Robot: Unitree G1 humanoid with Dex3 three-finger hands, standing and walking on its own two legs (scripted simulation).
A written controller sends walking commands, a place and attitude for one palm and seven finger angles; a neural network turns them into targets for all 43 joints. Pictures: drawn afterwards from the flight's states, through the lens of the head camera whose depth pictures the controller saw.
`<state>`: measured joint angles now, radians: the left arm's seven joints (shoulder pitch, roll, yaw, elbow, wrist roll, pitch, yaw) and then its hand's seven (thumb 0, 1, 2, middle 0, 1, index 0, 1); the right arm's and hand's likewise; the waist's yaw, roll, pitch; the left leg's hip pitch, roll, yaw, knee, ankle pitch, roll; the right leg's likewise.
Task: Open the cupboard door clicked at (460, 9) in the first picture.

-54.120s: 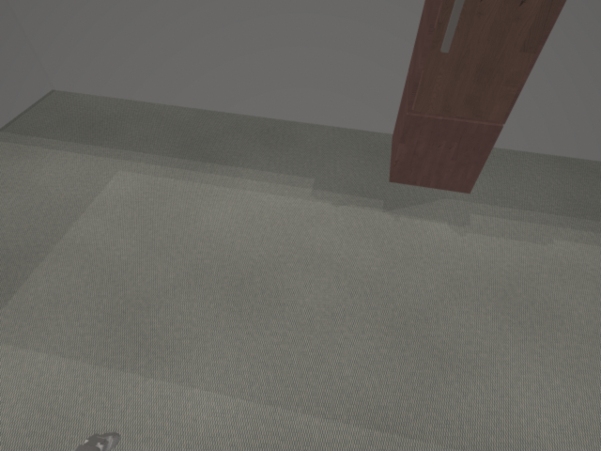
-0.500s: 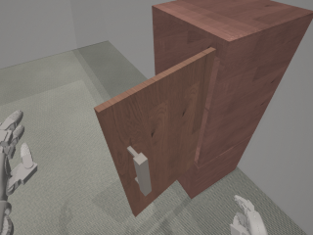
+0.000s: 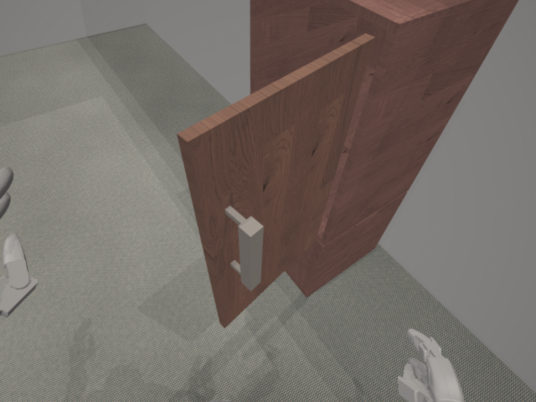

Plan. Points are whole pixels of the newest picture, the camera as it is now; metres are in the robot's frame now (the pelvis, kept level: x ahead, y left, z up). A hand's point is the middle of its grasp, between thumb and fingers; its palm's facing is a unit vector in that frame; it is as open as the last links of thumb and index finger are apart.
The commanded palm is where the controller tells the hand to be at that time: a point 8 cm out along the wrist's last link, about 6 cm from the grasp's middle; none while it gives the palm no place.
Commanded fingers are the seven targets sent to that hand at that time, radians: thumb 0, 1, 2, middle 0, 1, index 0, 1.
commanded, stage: step back with the hand held close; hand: left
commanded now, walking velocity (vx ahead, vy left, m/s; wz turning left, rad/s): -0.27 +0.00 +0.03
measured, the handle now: (242, 250) +0.34 +0.07 +0.02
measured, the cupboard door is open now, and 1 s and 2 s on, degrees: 100 100 100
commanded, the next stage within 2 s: stop stepping back and stand still in 0.80 s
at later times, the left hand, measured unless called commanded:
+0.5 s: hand out of the picture +0.14 +0.29 +0.17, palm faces +0.43 -0.77 -0.47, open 7.4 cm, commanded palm +0.06 +0.32 +0.18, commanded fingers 0.00 0.90 0.90 -0.20 -0.30 -0.20 -0.30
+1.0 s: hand out of the picture +0.05 +0.26 +0.18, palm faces +0.24 -0.85 -0.47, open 7.4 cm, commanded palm -0.02 +0.31 +0.18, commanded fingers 0.00 0.90 0.90 -0.20 -0.30 -0.20 -0.30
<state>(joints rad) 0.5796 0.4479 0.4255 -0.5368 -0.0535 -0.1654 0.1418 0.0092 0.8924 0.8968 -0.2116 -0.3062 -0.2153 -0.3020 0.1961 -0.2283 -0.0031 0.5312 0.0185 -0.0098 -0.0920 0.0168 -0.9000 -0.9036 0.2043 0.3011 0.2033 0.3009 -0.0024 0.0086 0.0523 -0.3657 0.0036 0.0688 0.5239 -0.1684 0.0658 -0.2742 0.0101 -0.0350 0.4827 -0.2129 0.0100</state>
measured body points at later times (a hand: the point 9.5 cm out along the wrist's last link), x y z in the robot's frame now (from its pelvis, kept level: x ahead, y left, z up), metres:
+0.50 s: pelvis -0.07 +0.02 -0.01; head -0.04 +0.05 +0.44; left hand +0.11 +0.33 +0.20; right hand +0.12 -0.22 -0.08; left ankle +0.07 +0.08 -0.73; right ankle -0.07 -0.13 -0.69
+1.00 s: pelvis -0.18 +0.03 +0.00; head -0.16 +0.06 +0.45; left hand +0.03 +0.31 +0.20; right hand -0.04 -0.22 -0.06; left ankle +0.00 +0.08 -0.73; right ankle -0.25 -0.07 -0.70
